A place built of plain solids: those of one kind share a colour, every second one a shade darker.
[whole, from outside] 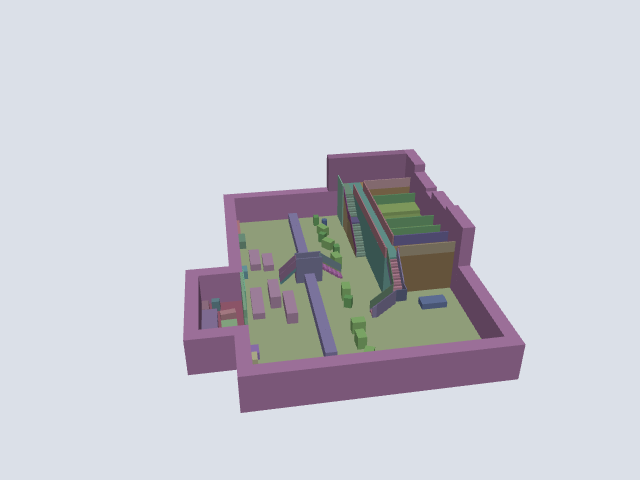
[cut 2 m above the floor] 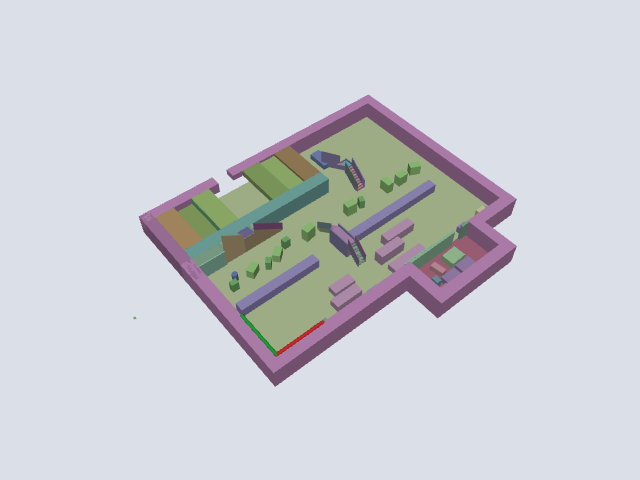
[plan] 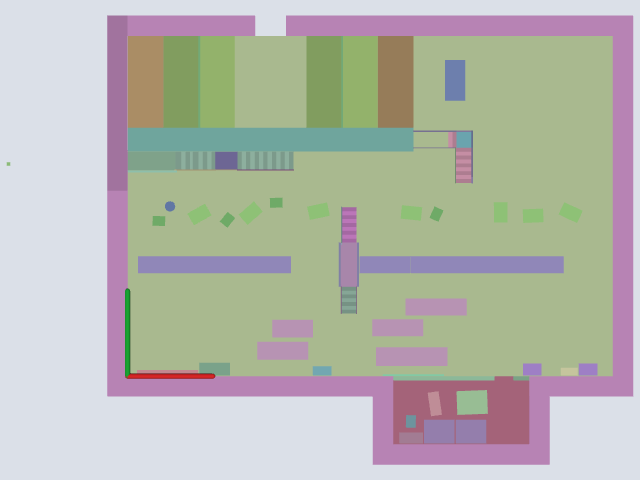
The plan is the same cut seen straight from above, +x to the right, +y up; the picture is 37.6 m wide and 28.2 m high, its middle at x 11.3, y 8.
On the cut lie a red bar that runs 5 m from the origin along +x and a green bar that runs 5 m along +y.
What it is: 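24 risers of 0.171 m in two runs, a landing between along the bins' fronts, up to the walk on their tops, 4.10 m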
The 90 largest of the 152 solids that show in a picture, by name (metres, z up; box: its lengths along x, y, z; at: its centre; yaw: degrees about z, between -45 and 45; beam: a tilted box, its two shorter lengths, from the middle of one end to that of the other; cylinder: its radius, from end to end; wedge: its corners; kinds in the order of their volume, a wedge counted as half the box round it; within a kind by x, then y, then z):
{
 "wall_metal_1": {"box": [1.2, 14.49, 3.6], "at": [-0.6, 6.04, 1.4]},
 "wall_metal_2": {"box": [1.2, 10.3, 7.7], "at": [-0.6, 16.04, 3.45]},
 "wall_metal_3": {"box": [4.5, 1.2, 6.5], "at": [1.05, 20.59, 4.05]},
 "wall_metal_4": {"box": [4.5, 1.2, 3.6], "at": [3.15, 20.59, 2.6]},
 "wall_metal_5": {"box": [4.5, 1.2, 5.6], "at": [5.25, 20.59, 3.6]},
 "wall_metal_6": {"box": [16.8, 1.2, 3.6], "at": [7.2, -0.6, 1.4]},
 "wall_metal_7": {"box": [6.6, 1.2, 3.6], "at": [8.4, 20.59, 4.2]},
 "wall_metal_8": {"box": [4.5, 1.2, 5.55], "at": [11.55, 20.59, 4.08]},
 "wall_metal_9": {"box": [4.5, 1.2, 3.6], "at": [13.65, 20.59, 3.1]},
 "wall_metal_10": {"box": [1.2, 5.2, 3.6], "at": [15.0, -2.6, 1.4]},
 "wall_metal_11": {"box": [4.5, 1.2, 7.7], "at": [15.75, 20.59, 3.45]},
 "wall_metal_12": {"box": [10.4, 1.2, 3.6], "at": [19.6, -4.6, 1.4]},
 "wall_metal_13": {"box": [14.1, 1.2, 3.6], "at": [22.65, 20.59, 1.4]},
 "wall_metal_14": {"box": [1.2, 5.2, 3.6], "at": [24.2, -2.6, 1.4]},
 "wall_metal_15": {"box": [6.1, 1.2, 3.6], "at": [26.65, -0.6, 1.4]},
 "wall_metal_16": {"box": [1.2, 22.39, 3.6], "at": [29.1, 9.99, 1.4]},
 "floor_hallground_brick_1": {"box": [28.5, 19.99, 0.4], "at": [14.25, 9.99, -0.2]},
 "floor_walk_floorboards_1": {"box": [16.8, 1.4, 4.5], "at": [8.4, 13.89, 1.85]},
 "floor_bin_floorboards_1": {"box": [2.1, 5.4, 3.3], "at": [1.05, 17.29, 2.45]},
 "floor_bin_floorboards_2": {"box": [2.1, 5.4, 4.5], "at": [15.75, 17.29, 1.85]},
 "floor_bin_timber_1": {"box": [2.1, 5.4, 0.4], "at": [3.15, 17.29, 1.0]},
 "floor_bin_timber_2": {"box": [2.1, 5.4, 2.4], "at": [5.25, 17.29, 2.0]},
 "floor_bin_timber_3": {"box": [2.1, 5.4, 0.4], "at": [7.35, 17.29, 2.6]},
 "floor_bin_timber_4": {"box": [2.1, 5.4, 2.35], "at": [11.55, 17.29, 2.48]},
 "floor_bin_timber_5": {"box": [2.1, 5.4, 0.4], "at": [13.65, 17.29, 1.5]},
 "conveyor_1": {"box": [3.0, 1.0, 1.05], "at": [2.1, 6.55, 0.53]},
 "conveyor_2": {"box": [3.0, 1.0, 1.05], "at": [5.1, 6.55, 0.53]},
 "conveyor_3": {"box": [3.0, 1.0, 1.05], "at": [8.1, 6.55, 0.53]},
 "conveyor_4": {"box": [3.0, 1.0, 1.05], "at": [15.12, 6.55, 0.53]},
 "conveyor_5": {"box": [3.0, 1.0, 1.05], "at": [18.12, 6.55, 0.53]},
 "conveyor_6": {"box": [3.0, 1.0, 1.05], "at": [21.12, 6.55, 0.53]},
 "conveyor_7": {"box": [3.0, 1.0, 1.05], "at": [24.12, 6.55, 0.53]},
 "boardstack_front_1": {"box": [3.0, 1.05, 0.76], "at": [9.11, 1.49, 0.38]},
 "boardstack_front_2": {"box": [2.4, 1.05, 0.7], "at": [9.69, 2.79, 0.35]},
 "boardstack_front_3": {"box": [3.0, 1.0, 1.28], "at": [15.86, 2.84, 0.64]},
 "boardstack_front_4": {"box": [4.2, 1.1, 0.66], "at": [16.69, 1.15, 0.33]},
 "boardstack_front_5": {"box": [3.6, 1.0, 1.14], "at": [18.13, 4.07, 0.57]},
 "step_bwa_1": {"box": [0.34, 1.05, 3.98], "at": [2.98, 12.66, 1.94]},
 "step_bwa_2": {"box": [0.34, 1.05, 3.81], "at": [3.24, 12.66, 1.86]},
 "step_bwa_3": {"box": [0.34, 1.05, 3.64], "at": [3.49, 12.66, 1.77]},
 "step_bwa_4": {"box": [0.34, 1.05, 3.47], "at": [3.74, 12.66, 1.69]},
 "step_bwa_5": {"box": [0.34, 1.05, 3.3], "at": [4.0, 12.66, 1.6]},
 "step_bwa_6": {"box": [0.34, 1.05, 3.13], "at": [4.25, 12.66, 1.51]},
 "step_bwa_7": {"box": [0.34, 1.05, 2.96], "at": [4.5, 12.66, 1.43]},
 "step_bwa_8": {"box": [0.34, 1.05, 2.79], "at": [4.75, 12.66, 1.34]},
 "step_bwa_9": {"box": [0.34, 1.05, 2.62], "at": [5.01, 12.66, 1.26]},
 "step_bwa_10": {"box": [0.34, 1.05, 2.27], "at": [6.53, 12.66, 1.09]},
 "step_bwa_11": {"box": [0.34, 1.05, 2.1], "at": [6.78, 12.66, 1.0]},
 "step_bwa_12": {"box": [0.34, 1.05, 1.93], "at": [7.04, 12.66, 0.92]},
 "step_bwa_13": {"box": [0.34, 1.05, 1.76], "at": [7.29, 12.66, 0.83]},
 "step_bwa_14": {"box": [0.34, 1.05, 1.59], "at": [7.54, 12.66, 0.74]},
 "step_bwa_15": {"box": [0.34, 1.05, 1.42], "at": [7.8, 12.66, 0.66]},
 "floor_walkland_floorboards_1": {"box": [2.9, 1.1, 4.5], "at": [1.45, 12.64, 1.85]},
 "floor_chiproom_asphalt_1": {"box": [8.0, 4.0, 0.4], "at": [19.6, -2.0, -0.2]},
 "pallets_hall_1": {"box": [1.2, 0.8, 1.01], "at": [4.22, 9.5, 0.5], "yaw": 29.4},
 "pallets_hall_2": {"box": [1.2, 0.8, 0.95], "at": [7.23, 9.58, 0.48], "yaw": 40.9},
 "pallets_hall_3": {"box": [1.2, 0.8, 1.46], "at": [11.21, 9.69, 0.73], "yaw": 11.8},
 "pallets_hall_4": {"box": [1.2, 0.8, 1.36], "at": [16.67, 9.59, 0.68], "yaw": -5.7},
 "pallets_hall_5": {"box": [0.8, 1.2, 1.23], "at": [21.92, 9.62, 0.62], "yaw": 0.4},
 "pallets_hall_6": {"box": [1.2, 0.8, 1.24], "at": [23.82, 9.42, 0.62], "yaw": 2.1},
 "pallets_hall_7": {"box": [1.2, 0.8, 1.15], "at": [26.03, 9.61, 0.57], "yaw": -24.8},
 "wall_plaster_1": {"box": [5.95, 0.25, 3.6], "at": [18.57, -0.12, 1.4]},
 "wall_plaster_2": {"box": [0.95, 0.25, 3.6], "at": [23.12, -0.12, 1.4]},
 "rail_bindiv_1": {"box": [0.12, 5.4, 3.1], "at": [4.2, 17.29, 2.75]},
 "rail_bindiv_2": {"box": [0.12, 5.4, 1.95], "at": [10.5, 17.29, 3.78]},
 "rail_bindiv_3": {"box": [0.12, 5.4, 3.05], "at": [12.6, 17.29, 3.23]},
 "floor_crosswalk_floorboards_1": {"box": [0.95, 2.6, 2.1], "at": [13.0, 6.55, 0.65]},
 "chipheap_chiproom_far_1": {"box": [1.8, 1.4, 0.66], "at": [18.31, -3.26, 0.33]},
 "chipheap_chiproom_far_2": {"box": [1.8, 1.4, 0.95], "at": [20.17, -3.26, 0.48]},
 "floor_bwa_l1a_1": {"box": [1.3, 1.05, 2.44], "at": [5.8, 12.66, 1.17]},
 "rail_walk_1": {"box": [14.06, 0.12, 1.1], "at": [9.77, 13.25, 4.65]},
 "chipheap_chiproom_1": {"box": [1.8, 1.4, 0.73], "at": [20.24, -1.55, 0.36], "yaw": 2.1},
 "rail_walkland_1": {"box": [2.9, 0.12, 5.2], "at": [1.45, 12.03, 2.6]},
 "boardstack_end_1": {"box": [1.2, 2.4, 0.62], "at": [19.24, 17.38, 0.31]},
 "rail_crosswalk_1": {"box": [0.12, 2.6, 2.8], "at": [12.46, 6.55, 1.4]},
 "rail_crosswalk_2": {"box": [0.12, 2.6, 2.8], "at": [13.54, 6.55, 1.4]},
 "motor_1": {"box": [1.1, 0.7, 0.75], "at": [23.77, 0.39, 0.38]},
 "motor_2": {"box": [1.1, 0.7, 0.82], "at": [27.05, 0.39, 0.41]},
 "bench_1": {"box": [1.8, 0.75, 0.89], "at": [5.11, 0.41, 0.45]},
 "slidingdoor_hall_1": {"box": [3.6, 0.1, 3.1], "at": [16.78, 0.06, 1.55]},
 "cabinet_1": {"box": [1.0, 0.45, 1.86], "at": [25.94, 0.27, 0.93]},
 "cant_1": {"box": [3.6, 0.32, 0.64], "at": [2.35, 0.2, 0.32]},
 "rail_bin_1": {"box": [0.12, 5.4, 1.1], "at": [2.04, 17.29, 4.65]},
 "rail_bins_1": {"box": [0.12, 5.4, 1.1], "at": [16.74, 17.29, 4.65]},
 "rail_binz_1": {"box": [0.12, 5.4, 1.1], "at": [14.76, 17.29, 4.65]},
 "barrow_chiproom_1": {"box": [0.65, 1.4, 0.65], "at": [18.04, -1.62, 0.33], "yaw": 8.4},
 "barrow_chiproom_far_1": {"box": [1.4, 0.65, 0.63], "at": [16.65, -3.63, 0.32]},
 "toolchest_1": {"box": [1.1, 0.55, 0.91], "at": [11.43, 0.32, 0.45]},
 "bin_chiproom_1": {"box": [0.58, 0.74, 1.07], "at": [16.64, -2.66, 0.54], "yaw": -1.9},
 "bin_hall_1": {"box": [0.74, 0.58, 1.07], "at": [1.83, 9.12, 0.54], "yaw": -1.9}
}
